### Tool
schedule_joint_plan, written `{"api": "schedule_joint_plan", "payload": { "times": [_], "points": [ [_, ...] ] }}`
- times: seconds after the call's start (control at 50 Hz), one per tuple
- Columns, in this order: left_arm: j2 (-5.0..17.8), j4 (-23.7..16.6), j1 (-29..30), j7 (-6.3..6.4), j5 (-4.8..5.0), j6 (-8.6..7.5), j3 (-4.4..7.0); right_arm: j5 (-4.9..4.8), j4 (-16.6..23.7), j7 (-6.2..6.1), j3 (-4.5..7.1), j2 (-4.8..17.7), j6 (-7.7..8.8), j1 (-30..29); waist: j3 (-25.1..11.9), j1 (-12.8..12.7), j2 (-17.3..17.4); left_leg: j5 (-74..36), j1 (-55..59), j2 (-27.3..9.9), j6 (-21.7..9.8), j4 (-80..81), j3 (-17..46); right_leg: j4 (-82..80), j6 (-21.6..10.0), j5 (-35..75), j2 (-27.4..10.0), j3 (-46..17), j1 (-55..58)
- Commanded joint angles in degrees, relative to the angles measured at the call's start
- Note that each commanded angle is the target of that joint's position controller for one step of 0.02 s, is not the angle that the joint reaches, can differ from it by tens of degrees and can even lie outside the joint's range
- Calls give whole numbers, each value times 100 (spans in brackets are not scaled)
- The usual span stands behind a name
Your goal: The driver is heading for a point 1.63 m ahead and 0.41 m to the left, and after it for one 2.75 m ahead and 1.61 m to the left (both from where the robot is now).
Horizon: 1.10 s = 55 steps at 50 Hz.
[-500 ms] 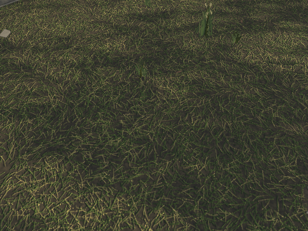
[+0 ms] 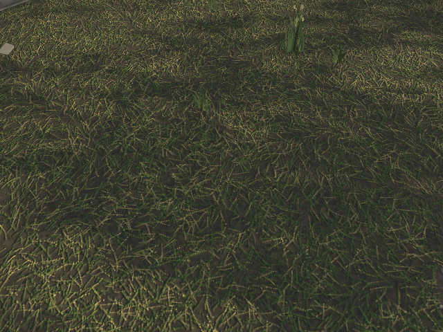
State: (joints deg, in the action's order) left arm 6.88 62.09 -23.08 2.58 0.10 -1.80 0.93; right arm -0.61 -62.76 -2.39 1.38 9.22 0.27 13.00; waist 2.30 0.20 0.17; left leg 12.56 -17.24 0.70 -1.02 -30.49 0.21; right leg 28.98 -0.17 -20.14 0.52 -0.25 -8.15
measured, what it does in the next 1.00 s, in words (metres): walks ahead: right foot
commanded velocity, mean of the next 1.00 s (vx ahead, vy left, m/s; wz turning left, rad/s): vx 0.35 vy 0.00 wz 0.00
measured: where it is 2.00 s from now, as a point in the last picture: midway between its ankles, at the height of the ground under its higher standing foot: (223, 303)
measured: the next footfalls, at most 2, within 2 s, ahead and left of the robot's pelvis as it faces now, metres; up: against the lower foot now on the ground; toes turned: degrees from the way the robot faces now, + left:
right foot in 0.76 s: +0.48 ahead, -0.13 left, +0.00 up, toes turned -4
left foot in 1.26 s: +0.54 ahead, +0.08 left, +0.00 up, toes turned +5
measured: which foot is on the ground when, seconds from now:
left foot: down 0.00-0.76, up 0.78-1.00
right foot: down 0.00-0.28, up 0.30-0.74, down 0.76-1.00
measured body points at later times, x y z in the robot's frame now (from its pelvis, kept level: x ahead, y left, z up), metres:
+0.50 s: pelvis +0.14 +0.03 +0.01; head +0.15 +0.04 +0.46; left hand +0.25 +0.28 -0.12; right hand +0.07 -0.20 -0.13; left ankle +0.06 +0.11 -0.73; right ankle +0.19 -0.13 -0.65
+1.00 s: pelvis +0.40 -0.05 +0.01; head +0.43 -0.06 +0.46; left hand +0.45 +0.21 -0.13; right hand +0.50 -0.31 -0.13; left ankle +0.44 +0.11 -0.66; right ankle +0.44 -0.12 -0.73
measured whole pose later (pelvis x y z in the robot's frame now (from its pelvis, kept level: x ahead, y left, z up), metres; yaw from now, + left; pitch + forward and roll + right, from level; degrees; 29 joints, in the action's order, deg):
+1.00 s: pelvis +0.40 -0.05 +0.01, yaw -1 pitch +1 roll -1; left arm 12.9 55.7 -14.0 -2.1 -1.5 -6.3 2.0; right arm -0.4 -52.7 -1.7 2.7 14.8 4.1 10.6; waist 2.7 -1.3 2.4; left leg 16.6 -33.6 -5.0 -0.4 -59.7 2.3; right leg 18.7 -5.0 -5.6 3.6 4.8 -14.1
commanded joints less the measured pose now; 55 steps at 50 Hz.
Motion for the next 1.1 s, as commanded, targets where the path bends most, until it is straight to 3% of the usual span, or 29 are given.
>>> {"api": "schedule_joint_plan", "payload": {
  "times": [0.02, 0.08, 0.14, 0.18, 0.22, 0.26, 0.28, 0.3, 0.32, 0.34, 0.36, 0.4, 0.42, 0.48, 0.54, 0.66, 0.7, 0.72, 0.74, 0.76, 0.78, 0.8, 0.82, 0.84, 0.86, 0.9, 0.96, 1.02, 1.1],
  "points": [
    [428, 55, -793, 25, 41, 10, 87, -33, 35, -20, 96, 507, 18, 389, 150, -8, -82, 1061, 569, -35, -273, 351, 86, -644, -251, -739, -19, -35, -950],
    [597, -113, -784, 60, 128, -72, 141, -115, 130, -1, 135, 547, 158, 298, 746, -89, -168, 2714, -231, -78, -430, 199, 221, -792, -678, -2397, -339, -544, -1347],
    [1060, -81, -1156, 1, 185, -265, 285, -147, 411, 128, 81, 279, 469, -262, 917, -332, -962, 1226, -1287, 101, -308, -1003, -308, -1701, -1268, -2517, -1396, -2097, -477],
    [1161, -194, -916, -52, 160, -331, 322, -153, 550, 215, 60, 294, 608, -388, 1077, -232, -1048, 1133, -1650, -155, -476, -1444, -190, -1844, -1517, -1822, -1941, -2711, -329],
    [1054, -317, -567, -117, 195, -328, 283, -214, 490, 267, 91, 379, 696, -22, 989, 92, -867, 1175, -901, -126, -562, -489, -334, -1470, -1205, -862, -1621, -2012, -416],
    [1130, -544, -63, -149, 172, -314, 274, -169, -15, 275, 284, 664, 680, 1306, 406, 679, -539, 325, 1433, 101, -560, 185, -244, -343, -744, 869, -863, -986, -1417],
    [866, -748, 233, -154, 185, -376, 201, -136, -226, 260, 477, 1234, 660, 2339, 62, 1065, 747, 892, 2515, -929, -1036, 1106, 1558, 1813, -324, 1435, -107, -4, -2415],
    [473, -899, 138, -152, 187, -511, 91, -71, -237, 313, 485, 1488, 686, 2862, -361, 1028, 1812, 929, 3198, -2162, -1707, 2067, 4065, 3624, -210, -666, 382, -92, -3493],
    [686, -924, 178, -188, 270, -582, 143, 13, -114, 305, 314, 1031, 742, 2223, -44, 627, 1006, 917, 2804, -2372, -1688, 2015, 4112, 4603, -384, -706, -3, -644, -3969],
    [786, -934, 254, -243, 299, -604, 158, -1, 97, 315, 215, 760, 757, 1618, 246, 401, 542, 618, 2424, -2149, -1476, 1980, 3225, 4799, -534, -165, -296, -656, -4082],
    [816, -926, 319, -251, 252, -614, 191, 10, 213, 346, 160, 706, 735, 1247, 275, 237, 204, 337, 2154, -1866, -1271, 2073, 2476, 4565, -600, 379, -538, -557, -3977],
    [998, -935, 438, -265, 168, -556, 325, 36, 243, 370, 54, 511, 643, 1163, 286, 98, 206, -687, 1859, -1355, -951, 2178, 1390, 4016, -549, 896, -763, -303, -3626],
    [907, -932, 440, -292, 171, -505, 327, 45, 203, 348, 32, 503, 601, 1322, 260, 89, 333, -1083, 1797, -1238, -903, 2192, 1101, 3893, -488, 996, -772, -177, -3535],
    [691, -1192, 1072, -316, 139, -389, 265, 73, 179, 236, 35, 767, 549, 1573, 437, 128, 298, -1641, 1577, -1226, -995, 2357, 773, 3209, -235, 1344, -823, 20, -3797],
    [633, -1587, 2071, -336, 117, -421, 168, 91, 319, 153, 45, 939, 509, 1507, 638, 300, 309, -1594, 1232, -1125, -970, 2533, 505, 1725, -116, 2007, -685, 169, -3554],
    [878, -1964, 2877, -517, 178, -491, 142, -43, 287, 127, 136, 1112, 497, 1794, 740, 313, 419, -1779, 1941, -1468, -874, 2359, 308, 386, -369, 2195, -430, 213, -3089],
    [1101, -1951, 2562, -552, 166, -526, 234, -6, 339, 132, 183, 1237, 455, 1664, 347, 13, 576, -3365, 2289, -1529, -746, 1718, 199, 271, -565, 1860, -189, 336, -2408],
    [1296, -1828, 2030, -538, 171, -527, 333, 37, 363, 140, 207, 1306, 413, 1588, -84, -299, 707, -4437, 2350, -1468, -674, 1012, 103, 335, -688, 1687, 23, 465, -1666],
    [1541, -1518, 986, -501, 186, -508, 472, 76, 410, 149, 186, 1266, 365, 1480, -683, -821, 726, -4962, 1990, -1216, -528, -215, -91, 318, -847, 1638, 199, 560, -348],
    [1980, -1278, -89, -432, 123, -472, 594, 137, 579, 170, 98, 1090, 368, 1441, -1475, -1177, 201, -3422, 559, -911, -336, -2118, -237, 417, -1204, 1449, -835, -660, 1546],
    [2380, -1136, -436, -479, -53, -472, 639, 52, 563, 255, -166, 55, 499, 2392, -2622, -578, -1617, 1350, -1454, 339, 21, -4366, 80, -482, -2241, 665, -2402, -3773, 3381],
    [1811, -1153, -235, -482, -52, -482, 485, -102, 507, 280, -37, 634, 676, 2026, -2535, -726, -1179, 1898, -1903, 247, -88, -5140, 955, -1159, -2049, 1146, -2330, -4408, 3059],
    [1578, -1232, 436, -472, -19, -496, 394, -206, 737, 268, 60, 981, 735, 1409, -1522, -536, -947, 1603, -2206, -42, -114, -5287, 708, -1058, -1752, 2356, -2196, -3231, 2105],
    [1371, -1358, 1040, -490, -4, -509, 310, -144, 817, 201, 75, 1058, 733, 1081, -1123, -301, -238, 1140, -1883, -375, -87, -5005, 540, -1046, -1587, 3573, -1990, -2253, 1093],
    [1214, -1369, 1316, -533, -21, -534, 266, -62, 799, 135, 136, 1028, 668, 980, -842, -100, -3, 974, -1561, -545, -46, -4653, 455, -1128, -1472, 4261, -1725, -1562, 324],
    [1049, -1218, 1386, -567, -110, -569, 214, -32, 742, 94, 159, 797, 477, 1263, -726, 196, -242, 791, -893, -710, -51, -4114, 425, -1409, -1401, 4700, -1421, -890, -439],
    [1212, -1032, 1364, -473, -181, -589, 207, 20, 819, 47, 167, 646, 323, 1148, -597, 386, -343, 396, -735, -683, 60, -3188, 310, -1586, -1497, 5289, -1267, -345, -892],
    [1325, -980, 1392, -326, -164, -483, 207, 76, 994, 37, 145, 641, 258, 527, -664, 285, -426, -351, -557, -680, 151, -1790, 206, -1565, -1353, 5038, -1087, 24, -890],
    [1543, -838, 1170, -218, -137, -332, 250, 8, 1127, 85, 178, 812, 154, -71, -616, 24, -476, -727, -465, -568, 162, -960, 130, -1643, -1308, 3525, -1260, -27, -590]
  ]
}}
